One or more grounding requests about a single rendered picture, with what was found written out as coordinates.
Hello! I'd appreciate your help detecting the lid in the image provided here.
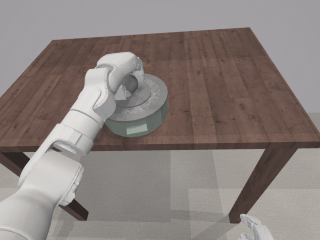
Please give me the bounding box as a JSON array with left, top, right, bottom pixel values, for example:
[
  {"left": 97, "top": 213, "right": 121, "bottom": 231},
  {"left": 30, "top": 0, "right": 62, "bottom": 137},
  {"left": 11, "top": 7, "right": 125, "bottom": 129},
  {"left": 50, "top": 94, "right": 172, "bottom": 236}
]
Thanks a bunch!
[{"left": 107, "top": 73, "right": 168, "bottom": 124}]

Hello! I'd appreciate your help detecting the robot left hand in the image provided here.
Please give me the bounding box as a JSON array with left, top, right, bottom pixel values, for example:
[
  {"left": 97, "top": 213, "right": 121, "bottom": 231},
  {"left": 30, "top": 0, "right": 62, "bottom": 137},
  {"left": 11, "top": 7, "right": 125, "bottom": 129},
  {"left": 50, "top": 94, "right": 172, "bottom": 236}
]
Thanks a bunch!
[{"left": 96, "top": 52, "right": 145, "bottom": 101}]

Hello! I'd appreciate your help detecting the table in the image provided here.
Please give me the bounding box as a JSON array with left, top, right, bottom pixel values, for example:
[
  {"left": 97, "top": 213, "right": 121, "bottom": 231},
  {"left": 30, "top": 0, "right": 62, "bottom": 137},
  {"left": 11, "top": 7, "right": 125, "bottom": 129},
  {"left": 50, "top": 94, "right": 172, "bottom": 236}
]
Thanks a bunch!
[{"left": 0, "top": 27, "right": 320, "bottom": 224}]

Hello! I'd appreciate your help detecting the robot left forearm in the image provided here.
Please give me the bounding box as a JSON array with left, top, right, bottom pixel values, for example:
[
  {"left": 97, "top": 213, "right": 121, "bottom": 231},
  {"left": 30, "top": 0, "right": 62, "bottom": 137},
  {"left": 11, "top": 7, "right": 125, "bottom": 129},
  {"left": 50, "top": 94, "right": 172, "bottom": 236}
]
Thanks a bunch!
[{"left": 18, "top": 61, "right": 123, "bottom": 189}]

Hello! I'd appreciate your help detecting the pot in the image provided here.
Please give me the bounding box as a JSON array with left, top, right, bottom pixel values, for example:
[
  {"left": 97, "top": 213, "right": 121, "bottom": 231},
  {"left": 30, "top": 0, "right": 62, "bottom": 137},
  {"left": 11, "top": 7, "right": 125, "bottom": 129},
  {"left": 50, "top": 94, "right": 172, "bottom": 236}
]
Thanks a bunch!
[{"left": 104, "top": 101, "right": 168, "bottom": 138}]

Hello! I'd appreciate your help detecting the robot right hand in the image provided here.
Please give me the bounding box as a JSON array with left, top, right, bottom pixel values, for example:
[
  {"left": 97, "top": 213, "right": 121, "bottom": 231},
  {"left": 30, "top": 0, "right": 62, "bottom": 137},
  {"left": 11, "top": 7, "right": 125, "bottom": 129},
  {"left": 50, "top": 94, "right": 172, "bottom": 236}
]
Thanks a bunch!
[{"left": 238, "top": 213, "right": 275, "bottom": 240}]

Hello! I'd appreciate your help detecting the knob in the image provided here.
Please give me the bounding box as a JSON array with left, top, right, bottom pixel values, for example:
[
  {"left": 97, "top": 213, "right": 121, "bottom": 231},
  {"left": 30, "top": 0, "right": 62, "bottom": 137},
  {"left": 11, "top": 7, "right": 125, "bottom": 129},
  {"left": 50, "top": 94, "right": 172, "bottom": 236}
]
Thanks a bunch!
[{"left": 123, "top": 74, "right": 138, "bottom": 93}]

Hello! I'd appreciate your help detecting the robot left upper arm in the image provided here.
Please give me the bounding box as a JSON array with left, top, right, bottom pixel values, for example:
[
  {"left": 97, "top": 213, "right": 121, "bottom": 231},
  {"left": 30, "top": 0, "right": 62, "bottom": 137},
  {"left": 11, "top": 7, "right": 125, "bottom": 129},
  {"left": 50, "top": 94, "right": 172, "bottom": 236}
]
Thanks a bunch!
[{"left": 0, "top": 148, "right": 85, "bottom": 240}]

